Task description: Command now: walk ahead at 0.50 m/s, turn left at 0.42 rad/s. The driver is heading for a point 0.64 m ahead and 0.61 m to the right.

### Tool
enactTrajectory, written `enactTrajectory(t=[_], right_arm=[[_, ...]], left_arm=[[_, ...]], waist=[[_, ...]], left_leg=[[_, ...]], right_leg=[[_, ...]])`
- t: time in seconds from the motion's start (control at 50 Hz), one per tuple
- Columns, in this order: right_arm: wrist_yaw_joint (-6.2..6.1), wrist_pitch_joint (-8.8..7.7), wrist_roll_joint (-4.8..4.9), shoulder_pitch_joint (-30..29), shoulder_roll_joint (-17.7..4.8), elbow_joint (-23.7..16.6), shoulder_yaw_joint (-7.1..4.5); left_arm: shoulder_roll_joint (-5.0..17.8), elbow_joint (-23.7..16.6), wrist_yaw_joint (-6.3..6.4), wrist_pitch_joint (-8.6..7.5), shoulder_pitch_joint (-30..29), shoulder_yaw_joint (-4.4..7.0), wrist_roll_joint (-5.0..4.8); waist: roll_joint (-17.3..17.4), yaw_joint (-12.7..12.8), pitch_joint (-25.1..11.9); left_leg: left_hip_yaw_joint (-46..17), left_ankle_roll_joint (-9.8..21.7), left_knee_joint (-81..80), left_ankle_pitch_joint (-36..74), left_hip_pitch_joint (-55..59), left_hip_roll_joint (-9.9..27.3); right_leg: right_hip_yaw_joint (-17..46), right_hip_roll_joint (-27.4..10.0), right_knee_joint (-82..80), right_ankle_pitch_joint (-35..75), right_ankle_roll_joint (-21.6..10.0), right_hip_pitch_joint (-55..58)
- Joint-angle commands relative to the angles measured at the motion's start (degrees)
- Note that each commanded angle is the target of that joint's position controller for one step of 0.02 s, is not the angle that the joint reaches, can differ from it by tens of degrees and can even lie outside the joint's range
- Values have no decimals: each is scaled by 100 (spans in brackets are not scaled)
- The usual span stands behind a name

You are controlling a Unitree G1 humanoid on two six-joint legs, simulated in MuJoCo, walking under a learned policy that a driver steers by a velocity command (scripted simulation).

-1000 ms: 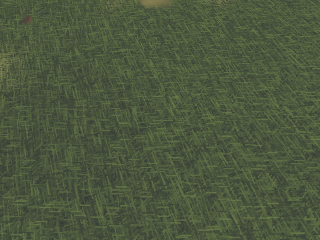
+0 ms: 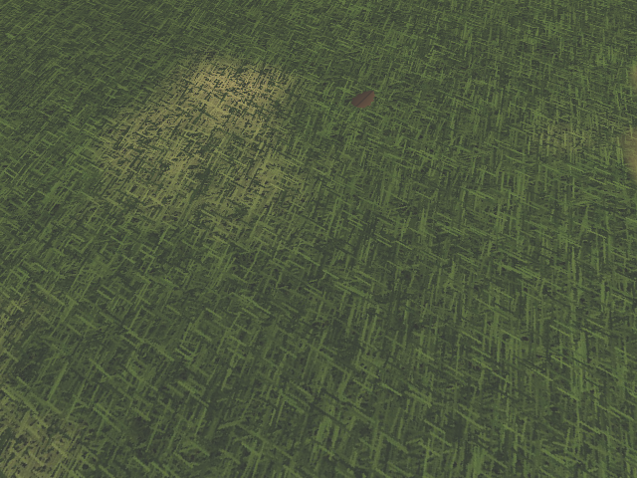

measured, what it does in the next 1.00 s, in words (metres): walks ahead, turning right: left foot, then right foot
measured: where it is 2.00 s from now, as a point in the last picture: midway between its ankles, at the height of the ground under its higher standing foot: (443, 315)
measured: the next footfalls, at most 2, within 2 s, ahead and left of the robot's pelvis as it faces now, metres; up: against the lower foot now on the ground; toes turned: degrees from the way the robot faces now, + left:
left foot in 0.34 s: +0.33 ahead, +0.14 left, +0.00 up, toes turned -5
right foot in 0.84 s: +0.54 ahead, -0.18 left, +0.00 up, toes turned -24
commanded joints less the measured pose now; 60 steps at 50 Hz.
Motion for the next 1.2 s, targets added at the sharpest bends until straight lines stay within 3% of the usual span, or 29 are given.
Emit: enactTrajectory(t=[0.02, 0.1, 0.16, 0.22, 0.26, 0.3, 0.32, 0.34, 0.36, 0.38, 0.4, 0.44, 0.48, 0.54, 0.62, 0.74, 0.8, 0.82, 0.84, 0.86, 0.88, 0.9, 0.92, 0.94, 0.96, 0.98, 1.04, 1.14, 1.2], right_arm=[[35, -105, -13, -286, -429, -587, -137], [81, -173, -142, -697, -120, -733, 8], [160, -312, -132, -1286, -21, -808, 93], [222, -392, -64, -1753, -134, -893, 74], [251, -440, -34, -1882, -264, -954, 25], [242, -479, -28, -1547, -427, -857, -63], [196, -478, -62, -1042, -598, -691, -166], [129, -476, -153, -262, -876, -566, -279], [69, -407, -282, 405, -1397, -506, -401], [108, -364, -254, 567, -1198, -401, -359], [126, -371, -171, 262, -797, -388, -240], [158, -398, -151, -377, -351, -363, -99], [168, -457, -205, -726, -219, -293, -85], [129, -558, -208, -764, -361, -133, -170], [61, -535, -196, -666, -593, 57, -245], [27, -380, -33, -251, -929, 340, -358], [0, -256, 42, -265, -1176, 370, -428], [-12, -203, 71, -332, -1199, 356, -427], [-35, -200, 33, -263, -1046, 330, -357], [-1, -268, -244, 174, -392, 66, -137], [58, -473, -210, 67, -267, -92, -15], [118, -603, 44, -673, -783, -227, -148], [121, -677, 99, -894, -744, -320, -121], [70, -694, -33, -856, -698, -237, -120], [40, -655, -145, -749, -749, -177, -161], [51, -585, -175, -663, -745, -157, -175], [44, -442, -242, -716, -525, -171, -131], [102, -464, -195, -1809, -250, -442, 1], [187, -532, -109, -2203, -339, -566, -7]], left_arm=[[555, -56, 10, -44, 496, 139, 37], [812, 164, -19, -55, 583, 192, -125], [1024, 249, 9, 34, 699, 242, -183], [1155, 413, 32, 116, 1103, 271, -227], [1174, 486, 57, 173, 1235, 277, -259], [1196, 515, 91, 227, 1183, 282, -262], [1089, 513, 98, 231, 1198, 241, -232], [800, 431, 87, 211, 1129, 133, -157], [223, 228, 100, 148, 1492, -44, -92], [433, 190, 113, 100, 1660, -14, -251], [908, 195, 119, 122, 1358, 131, -341], [860, 148, 122, 203, 969, 166, -260], [666, 141, 95, 330, 981, 174, -233], [454, -6, 71, 439, 775, 139, -202], [337, -230, -48, 418, 213, 71, -185], [411, -689, -239, 426, -759, 47, -175], [671, -767, -261, 473, -452, 186, -147], [871, -611, -237, 494, 236, 317, -160], [1236, -331, -151, 537, 1231, 524, -182], [1950, -259, -32, 567, 1587, 686, -231], [1937, -508, -74, 461, 1508, 602, -220], [1466, -473, -128, 364, 1427, 456, -173], [1297, -437, -127, 299, 1212, 403, -157], [1116, -477, -112, 281, 819, 344, -161], [938, -556, -84, 275, 516, 283, -116], [888, -640, -59, 274, 367, 259, -60], [987, -583, 34, 231, 436, 292, -88], [1102, -377, 169, 285, 855, 332, -159], [1140, -234, 189, 322, 1128, 354, -201]], waist=[[-804, 256, -126], [-684, 172, 10], [-613, 355, 46], [-668, 514, 23], [-753, 462, 16], [-792, 149, -108], [-738, -103, -387], [-516, -495, -972], [802, -552, -1843], [1379, -533, -2053], [809, -498, -1235], [491, -219, -432], [563, 51, -109], [287, 145, 28], [122, 3, 149], [18, -266, 416], [232, 63, 13], [195, 484, -374], [8, 948, -896], [-1455, 660, -1372], [-1525, 577, -2351], [-818, 857, -1802], [-697, 699, -1109], [-332, 418, -696], [-419, 190, -515], [-554, 55, -463], [-483, -7, -368], [-648, 392, -82], [-693, 533, -13]], left_leg=[[-193, -36, -22, 475, -1532, 621], [185, -138, -1339, 726, -1562, 730], [363, -224, -2660, 1620, -1082, 600], [433, -288, -3374, 2111, -624, 367], [348, -197, -3719, 2061, -374, 324], [375, -30, -4112, 2039, 370, 285], [439, 101, -4239, 1953, 1227, 242], [-36, 367, -4137, 1900, 2475, 818], [-1875, 977, -4200, 1509, 4371, 2250], [-3381, 1431, -4848, 327, 4334, 2672], [-2791, 1254, -5020, -111, 3703, 2435], [-1512, 1012, -5330, 616, 2548, 1953], [-726, 920, -5681, 1390, 1780, 1710], [-35, 1013, -5938, 2267, 1561, 1732], [793, 934, -6021, 2644, 1671, 1616], [1381, 709, -5788, 2902, 2398, 1840], [1669, 524, -4670, 5309, 2724, 1833], [1836, 407, -3674, 5931, 2557, 1693], [1946, 189, -2285, 5466, 1740, 1455], [1911, -200, -86, 1340, -650, 780], [522, -304, 1094, -1220, -1863, -56], [56, -173, 1245, -775, -2457, 266], [133, -57, 873, -257, -2537, 484], [130, -68, 375, 137, -2215, 715], [97, -105, -47, 412, -1765, 868], [88, -155, -210, 585, -1431, 908], [241, -407, -869, 1012, -1224, 800], [260, -553, -2980, 2643, -959, 430], [182, -495, -3568, 2870, -679, 273]], right_leg=[[1903, -1527, -1585, -88, -903, 1389], [1504, -1490, -1898, 823, -1266, 1225], [1097, -1257, -1886, 1134, -1147, 1067], [1128, -1304, -1717, 1177, -1051, 1135], [1350, -1429, -1525, 982, -939, 1278], [1405, -1433, -1148, 997, -756, 1215], [1264, -1201, -598, 1361, -613, 1019], [1011, -865, 620, 949, -395, 416], [408, -147, 2641, -1086, -2, -1358], [729, -97, 3787, -2449, 55, -2252], [905, -396, 4254, -2040, 36, -2607], [748, -720, 4097, -1207, 71, -2448], [759, -916, 3824, -750, 134, -1986], [750, -964, 3486, -262, 244, -2038], [582, -917, 2184, 827, 225, -1966], [116, -753, 1005, 788, -102, -1869], [-356, -263, 883, -61, -442, -1026], [-514, 20, 661, -29, -616, -95], [-345, 181, 450, 218, -838, 1493], [2151, -1267, 315, 81, -1617, 3552], [4960, -2126, -826, -1177, -2400, 4312], [4438, -2036, -1187, -1227, -2016, 3979], [3684, -1826, -1187, -904, -1810, 3215], [3055, -1573, -1174, -305, -1619, 2374], [2602, -1367, -1252, 267, -1523, 1725], [2431, -1241, -1380, 570, -1512, 1319], [1951, -1055, -1535, 1325, -1574, 747], [1619, -705, -1481, 665, -1205, 480], [1931, -837, -1294, 319, -1130, 607]])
